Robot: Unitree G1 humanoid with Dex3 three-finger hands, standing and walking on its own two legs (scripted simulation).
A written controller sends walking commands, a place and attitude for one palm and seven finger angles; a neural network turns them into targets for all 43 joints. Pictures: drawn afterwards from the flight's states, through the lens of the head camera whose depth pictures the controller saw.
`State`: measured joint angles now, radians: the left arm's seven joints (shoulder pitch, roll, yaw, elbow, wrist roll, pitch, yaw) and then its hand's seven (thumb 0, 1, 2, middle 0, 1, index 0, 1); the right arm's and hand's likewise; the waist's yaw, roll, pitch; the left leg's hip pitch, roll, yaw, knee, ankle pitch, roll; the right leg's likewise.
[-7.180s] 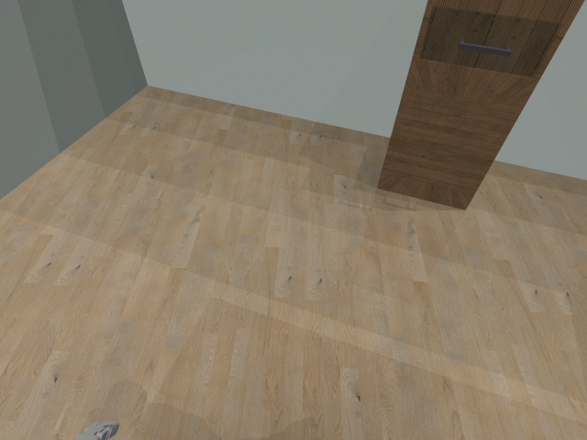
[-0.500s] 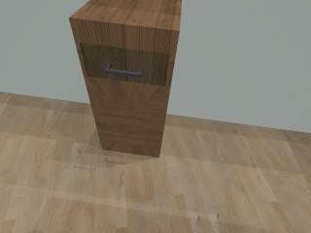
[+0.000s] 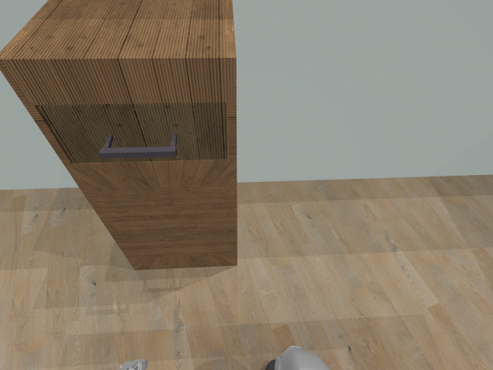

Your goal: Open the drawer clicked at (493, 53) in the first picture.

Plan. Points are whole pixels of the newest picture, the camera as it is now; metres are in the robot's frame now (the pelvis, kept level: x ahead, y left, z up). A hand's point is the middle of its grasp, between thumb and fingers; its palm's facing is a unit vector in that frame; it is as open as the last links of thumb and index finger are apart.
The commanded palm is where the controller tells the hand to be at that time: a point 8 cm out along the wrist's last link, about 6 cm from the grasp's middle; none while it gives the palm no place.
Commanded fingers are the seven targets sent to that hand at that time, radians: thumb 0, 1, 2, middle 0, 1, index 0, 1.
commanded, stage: come to a stop and stand still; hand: left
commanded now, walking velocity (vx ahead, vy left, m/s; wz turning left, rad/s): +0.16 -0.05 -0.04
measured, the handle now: (140, 145) +0.57 +0.24 +0.00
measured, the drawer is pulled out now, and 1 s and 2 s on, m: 0.00 0.00 0.00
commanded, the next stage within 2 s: look again from close up in 1.40 s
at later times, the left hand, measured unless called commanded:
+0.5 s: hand out of the picture +0.14 +0.21 -0.17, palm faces +0.06 -0.97 -0.22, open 7.3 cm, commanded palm none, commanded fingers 0.00 0.90 0.90 -0.20 -0.30 -0.20 -0.30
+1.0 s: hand out of the picture +0.09 +0.20 -0.16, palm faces -0.03 -0.96 -0.27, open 7.4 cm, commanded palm none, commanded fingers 0.00 0.90 0.90 -0.20 -0.30 -0.20 -0.30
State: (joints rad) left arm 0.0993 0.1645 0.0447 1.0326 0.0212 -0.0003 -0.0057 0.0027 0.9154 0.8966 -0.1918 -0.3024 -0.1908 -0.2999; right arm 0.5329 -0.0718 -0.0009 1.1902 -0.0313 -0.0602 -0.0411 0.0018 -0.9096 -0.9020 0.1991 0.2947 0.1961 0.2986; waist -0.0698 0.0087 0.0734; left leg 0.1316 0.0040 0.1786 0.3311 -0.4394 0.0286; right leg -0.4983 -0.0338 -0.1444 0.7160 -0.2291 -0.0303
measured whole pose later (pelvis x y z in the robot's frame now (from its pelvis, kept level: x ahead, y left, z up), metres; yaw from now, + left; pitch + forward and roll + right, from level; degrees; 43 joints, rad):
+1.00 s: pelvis +0.04 +0.00 +0.01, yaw -3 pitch +0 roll +1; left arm 0.22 0.20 0.05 1.04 0.02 0.03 0.02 0.00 0.91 0.90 -0.19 -0.30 -0.19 -0.30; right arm 0.28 -0.19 -0.05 1.06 -0.02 0.03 -0.02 0.00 -0.91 -0.90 0.20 0.29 0.20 0.30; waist -0.03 0.02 0.03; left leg -0.32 0.07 0.07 0.47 -0.15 -0.04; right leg -0.16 -0.04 -0.04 0.49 -0.33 0.02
